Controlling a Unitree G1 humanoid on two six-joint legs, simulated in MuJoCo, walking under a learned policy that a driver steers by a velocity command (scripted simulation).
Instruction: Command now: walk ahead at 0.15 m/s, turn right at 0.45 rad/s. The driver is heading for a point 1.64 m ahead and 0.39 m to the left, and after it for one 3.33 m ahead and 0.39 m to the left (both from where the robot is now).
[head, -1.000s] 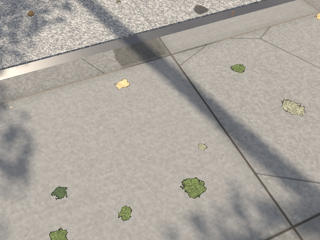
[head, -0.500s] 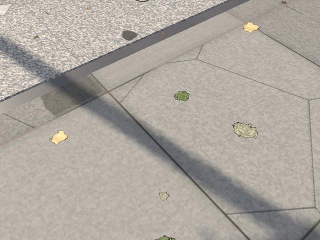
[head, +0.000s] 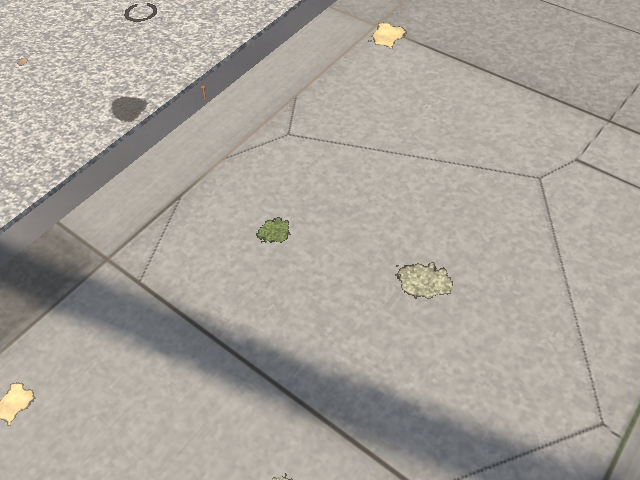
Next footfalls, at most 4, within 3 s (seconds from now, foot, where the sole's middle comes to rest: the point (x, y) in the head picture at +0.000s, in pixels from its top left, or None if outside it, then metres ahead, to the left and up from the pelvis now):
0.16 left None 0.20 0.11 -0.78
0.62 right None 0.13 -0.07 -0.78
1.04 left None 0.03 0.12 -0.78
1.34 right None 0.13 -0.08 -0.78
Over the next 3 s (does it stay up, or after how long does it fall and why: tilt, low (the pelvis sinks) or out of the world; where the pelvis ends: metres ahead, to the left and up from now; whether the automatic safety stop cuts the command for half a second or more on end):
stays up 0.24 0.11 -0.02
